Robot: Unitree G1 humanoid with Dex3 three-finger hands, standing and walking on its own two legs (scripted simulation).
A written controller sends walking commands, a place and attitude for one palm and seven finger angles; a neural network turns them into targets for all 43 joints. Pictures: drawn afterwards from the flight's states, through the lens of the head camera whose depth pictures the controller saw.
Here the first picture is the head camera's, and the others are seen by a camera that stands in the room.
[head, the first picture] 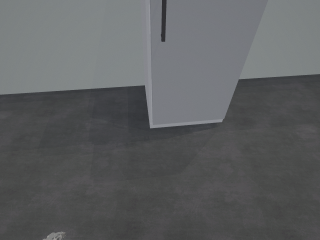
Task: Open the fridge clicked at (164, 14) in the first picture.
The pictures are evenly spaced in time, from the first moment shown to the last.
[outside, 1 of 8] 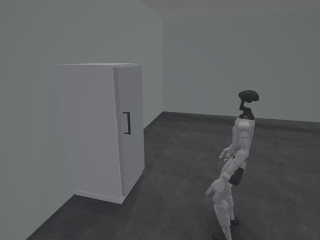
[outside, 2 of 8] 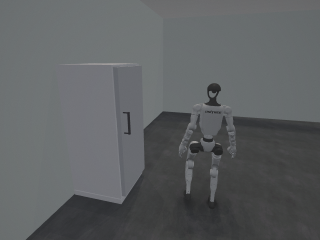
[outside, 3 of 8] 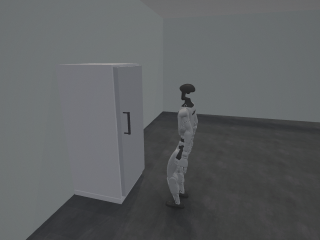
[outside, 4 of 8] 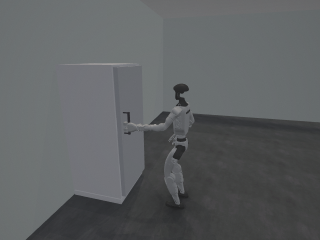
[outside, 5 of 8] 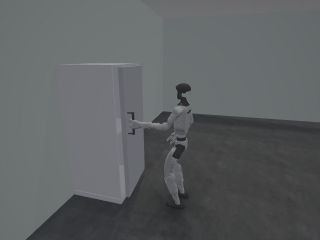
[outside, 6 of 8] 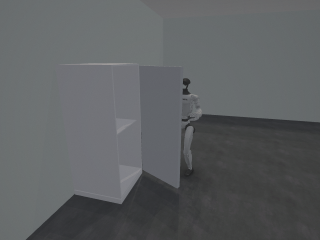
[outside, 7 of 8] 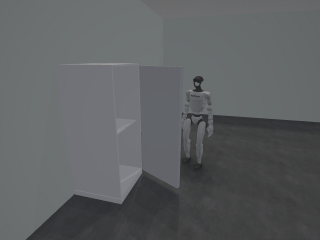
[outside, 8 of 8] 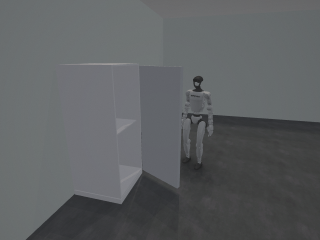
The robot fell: no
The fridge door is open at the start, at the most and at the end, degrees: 0 70 63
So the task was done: yes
